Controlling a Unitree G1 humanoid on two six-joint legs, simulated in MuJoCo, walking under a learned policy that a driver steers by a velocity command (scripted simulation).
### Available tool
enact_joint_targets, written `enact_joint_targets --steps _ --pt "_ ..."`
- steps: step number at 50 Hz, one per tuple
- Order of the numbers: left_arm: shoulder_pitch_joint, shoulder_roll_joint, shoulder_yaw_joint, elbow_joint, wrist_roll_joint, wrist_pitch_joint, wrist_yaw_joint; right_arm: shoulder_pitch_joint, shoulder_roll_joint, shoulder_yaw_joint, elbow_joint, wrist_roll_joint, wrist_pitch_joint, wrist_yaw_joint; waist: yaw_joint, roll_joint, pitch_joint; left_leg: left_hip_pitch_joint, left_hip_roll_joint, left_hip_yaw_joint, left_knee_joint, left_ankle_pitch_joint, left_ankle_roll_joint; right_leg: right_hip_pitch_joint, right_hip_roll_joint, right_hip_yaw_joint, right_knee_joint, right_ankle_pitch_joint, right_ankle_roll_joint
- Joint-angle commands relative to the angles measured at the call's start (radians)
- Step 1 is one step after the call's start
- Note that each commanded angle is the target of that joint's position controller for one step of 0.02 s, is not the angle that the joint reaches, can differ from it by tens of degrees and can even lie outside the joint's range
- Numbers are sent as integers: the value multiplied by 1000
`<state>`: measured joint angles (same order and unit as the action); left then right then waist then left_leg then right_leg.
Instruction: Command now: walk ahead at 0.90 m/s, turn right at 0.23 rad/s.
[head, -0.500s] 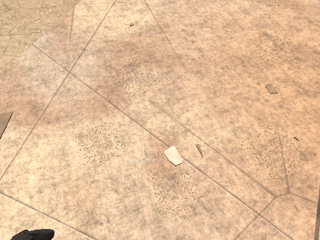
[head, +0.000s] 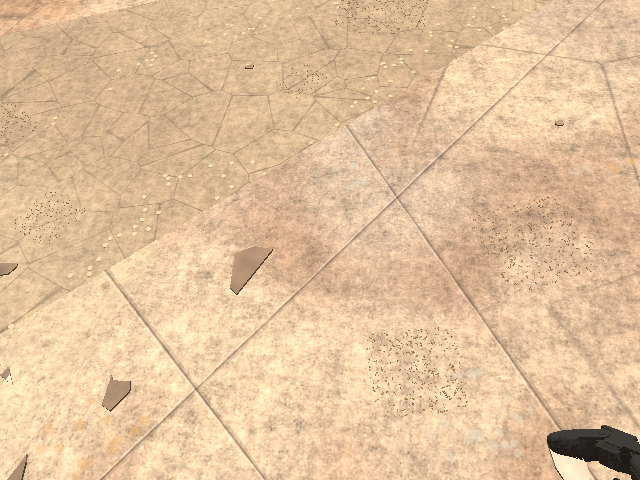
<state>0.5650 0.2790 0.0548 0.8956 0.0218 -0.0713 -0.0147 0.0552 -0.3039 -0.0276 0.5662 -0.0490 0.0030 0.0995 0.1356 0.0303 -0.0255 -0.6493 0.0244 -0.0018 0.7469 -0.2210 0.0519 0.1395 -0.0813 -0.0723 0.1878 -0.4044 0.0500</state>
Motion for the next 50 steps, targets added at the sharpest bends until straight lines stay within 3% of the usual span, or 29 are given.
enact_joint_targets --steps 1,2,3,4,5,7,11,14,18,20,22,23,24,25,26,27,29,32,36,39,40,41,43,44,45,46,47,49,50 --pt "-75 242 42 -33 -6 -12 5 97 -94 -36 -37 9 -42 -36 -198 -187 11 451 -125 110 -157 -100 40 -209 -158 93 244 1096 -195" --pt "-126 244 41 -45 -16 -20 5 319 -142 -58 28 -1 -55 -59 -328 -169 -112 773 -63 35 -186 -40 49 -388 -112 61 525 978 -175" --pt "-102 96 5 -103 -24 -26 -7 456 -259 -86 46 -34 -66 -84 -339 63 -315 1104 261 -348 -255 -477 75 -700 -3 59 924 324 -161" --pt "-151 74 4 -157 -42 -31 -11 505 -307 -94 43 -18 -69 -93 -344 224 -444 1090 429 -772 -467 -706 83 -835 97 167 1136 -67 -173" --pt "-234 132 24 -157 -37 -18 -6 415 -247 -79 66 -23 -68 -97 -301 80 -249 943 397 -682 -486 -617 68 -925 50 188 1212 42 -182" --pt "-235 83 12 -138 -24 -4 -23 297 -123 -46 88 -11 -75 -95 -208 40 -21 688 304 -376 -501 -280 44 -893 -30 154 1113 158 -163" --pt "-262 27 6 -133 0 57 -52 288 -41 -23 146 28 -103 -96 -137 101 109 560 233 -75 -594 -5 18 -919 -63 119 1101 205 -126" --pt "-391 12 -7 -188 -2 65 -65 281 -16 -18 177 24 -123 -92 -113 85 168 532 186 116 -641 218 6 -964 -47 72 1016 334 -128" --pt "-529 28 -26 -249 -2 59 -88 280 -65 -27 211 23 -130 -111 -101 16 206 550 158 280 -679 549 -18 -829 1 -61 690 449 -184" --pt "-508 39 -29 -251 -9 60 -84 308 -134 -39 218 25 -130 -122 -77 37 151 638 185 307 -552 1090 -35 -700 81 -134 629 434 -225" --pt "-303 109 -6 -199 -11 63 -65 270 -202 -61 209 12 -98 -136 44 84 12 714 219 286 -269 1375 -34 -487 152 -142 620 322 -262" --pt "-99 163 20 -140 -13 64 -52 217 -226 -70 187 6 -77 -138 140 86 -95 663 230 257 -11 1374 -15 -269 180 -108 617 251 -286" --pt "71 218 53 -83 -11 62 -31 194 -217 -69 178 6 -67 -128 197 15 -162 523 183 246 341 1093 -12 -26 191 -26 513 217 -312" --pt "-36 271 75 -83 -28 75 -9 171 -70 -31 157 1 -77 -100 88 -259 -30 197 -34 226 747 -50 -43 15 83 196 444 187 -347" --pt "-119 379 91 -144 7 82 -12 285 -44 -13 42 20 -99 -97 -61 -361 -218 -162 -112 15 1010 -285 -83 295 -124 764 284 182 -558" --pt "-134 343 97 -176 -2 84 -3 207 -99 -7 31 6 -127 -101 -8 -145 -247 -244 -58 -104 964 -196 -63 279 -171 933 88 -61 -554" --pt "-175 236 71 -141 -5 63 12 135 -107 -2 36 0 -137 -103 -98 62 -1 -166 35 -106 730 -114 -58 -62 -118 798 26 -23 -449" --pt "-220 182 44 -145 -15 17 15 149 -78 14 45 -33 -70 -104 -182 81 83 4 92 -92 544 -148 -106 -389 3 565 23 196 -416" --pt "-204 203 51 -141 -23 0 11 -45 -19 41 -43 -10 -64 -87 -144 43 148 116 53 13 146 99 -132 -532 116 391 61 747 -342" --pt "-131 210 63 -109 -35 23 6 -85 -4 50 -50 13 -69 -90 -67 -44 44 245 -63 60 -92 312 -92 -428 170 353 186 962 -219" --pt "-97 111 41 -126 -100 28 34 -206 -9 23 -112 53 -119 -101 -29 18 31 331 -138 -19 -239 302 -111 -462 163 478 199 707 -184" --pt "-117 142 41 -122 -91 32 45 -200 -48 3 -120 71 -134 -110 -63 -16 15 369 -149 -36 -312 324 -112 -407 149 514 217 673 -169" --pt "-226 206 62 -164 -67 43 57 -44 -131 -42 -86 73 -148 -132 -170 -120 -80 533 -116 -56 -385 454 -94 -345 176 498 431 722 -104" --pt "-267 169 55 -193 -49 46 55 165 -150 -56 -38 62 -145 -138 -262 -158 -226 772 -28 -94 -336 560 -61 -384 216 444 676 625 -55" --pt "-201 7 7 -224 -7 59 54 303 -163 -48 -7 42 -130 -136 -246 12 -374 1049 254 -321 -143 924 11 -580 279 343 989 -240 -18" --pt "20 41 4 -239 -23 61 40 319 -163 -39 -27 -5 -112 -121 -156 283 -551 1193 485 -681 -155 1121 164 -704 283 351 1259 -410 10" --pt "64 133 18 -237 -57 76 30 216 -184 -60 -25 20 -93 -116 -123 275 -549 1127 535 -781 -222 660 270 -781 162 322 1441 -259 41" --pt "-187 192 44 -278 -67 109 41 51 -45 -29 -64 25 -61 -142 -141 30 -248 780 335 -475 -363 224 174 -835 76 190 1361 -46 58" --pt "-214 194 51 -296 -63 124 47 5 -39 -21 -59 27 -55 -141 -113 9 -136 614 282 -364 -395 280 157 -800 47 176 1328 -28 61"
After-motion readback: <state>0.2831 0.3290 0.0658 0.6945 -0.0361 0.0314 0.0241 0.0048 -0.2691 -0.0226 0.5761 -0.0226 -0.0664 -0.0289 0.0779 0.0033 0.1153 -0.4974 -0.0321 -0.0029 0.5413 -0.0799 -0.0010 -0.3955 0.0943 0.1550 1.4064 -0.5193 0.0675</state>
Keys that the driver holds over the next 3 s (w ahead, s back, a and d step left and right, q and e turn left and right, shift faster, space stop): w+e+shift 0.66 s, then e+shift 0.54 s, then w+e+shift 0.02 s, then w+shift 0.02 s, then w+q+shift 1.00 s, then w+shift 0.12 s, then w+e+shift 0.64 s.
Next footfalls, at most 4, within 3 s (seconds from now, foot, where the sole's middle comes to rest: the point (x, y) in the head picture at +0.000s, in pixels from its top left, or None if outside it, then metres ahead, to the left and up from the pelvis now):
0.04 left None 0.17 0.14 -0.76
0.48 right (445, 435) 0.58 -0.11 -0.76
0.90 left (493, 272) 1.00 -0.22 -0.76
1.36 right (547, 364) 0.76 -0.33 -0.76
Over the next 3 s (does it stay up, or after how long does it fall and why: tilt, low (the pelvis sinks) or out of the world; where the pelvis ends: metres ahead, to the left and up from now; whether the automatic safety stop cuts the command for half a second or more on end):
stays up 1.84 -1.09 -0.01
